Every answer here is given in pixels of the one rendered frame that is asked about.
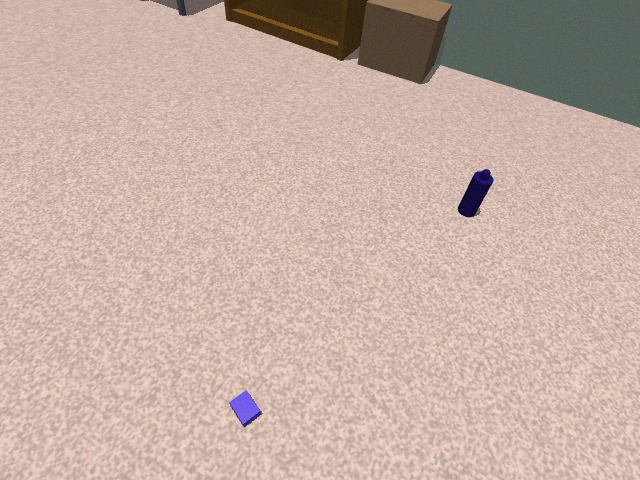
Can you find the bookshelf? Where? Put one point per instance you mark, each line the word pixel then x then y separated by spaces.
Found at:
pixel 331 27

